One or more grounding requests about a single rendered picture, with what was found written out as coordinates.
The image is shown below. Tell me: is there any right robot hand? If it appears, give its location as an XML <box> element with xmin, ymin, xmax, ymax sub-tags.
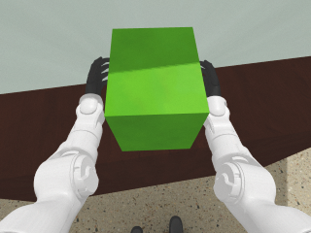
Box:
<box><xmin>199</xmin><ymin>60</ymin><xmax>222</xmax><ymax>98</ymax></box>

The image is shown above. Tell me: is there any pedestal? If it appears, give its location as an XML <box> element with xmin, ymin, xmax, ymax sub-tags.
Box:
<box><xmin>0</xmin><ymin>56</ymin><xmax>311</xmax><ymax>202</ymax></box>

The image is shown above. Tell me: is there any robot right upper arm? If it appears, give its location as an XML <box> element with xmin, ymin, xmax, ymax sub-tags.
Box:
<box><xmin>213</xmin><ymin>161</ymin><xmax>311</xmax><ymax>233</ymax></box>

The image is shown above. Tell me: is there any robot left upper arm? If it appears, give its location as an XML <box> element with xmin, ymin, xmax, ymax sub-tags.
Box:
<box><xmin>0</xmin><ymin>153</ymin><xmax>99</xmax><ymax>233</ymax></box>

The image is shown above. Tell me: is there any left robot hand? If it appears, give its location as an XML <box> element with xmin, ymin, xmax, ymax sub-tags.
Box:
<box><xmin>85</xmin><ymin>56</ymin><xmax>110</xmax><ymax>96</ymax></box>

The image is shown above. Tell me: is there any right robot forearm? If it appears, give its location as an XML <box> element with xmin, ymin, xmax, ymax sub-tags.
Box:
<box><xmin>203</xmin><ymin>95</ymin><xmax>276</xmax><ymax>195</ymax></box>

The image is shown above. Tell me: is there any right robot foot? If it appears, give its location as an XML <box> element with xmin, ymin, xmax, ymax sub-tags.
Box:
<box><xmin>169</xmin><ymin>216</ymin><xmax>184</xmax><ymax>233</ymax></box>

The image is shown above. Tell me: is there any left robot forearm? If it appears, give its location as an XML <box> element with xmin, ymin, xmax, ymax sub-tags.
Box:
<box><xmin>33</xmin><ymin>93</ymin><xmax>105</xmax><ymax>196</ymax></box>

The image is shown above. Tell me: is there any carton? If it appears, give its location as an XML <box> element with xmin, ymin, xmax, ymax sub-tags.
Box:
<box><xmin>104</xmin><ymin>27</ymin><xmax>210</xmax><ymax>151</ymax></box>

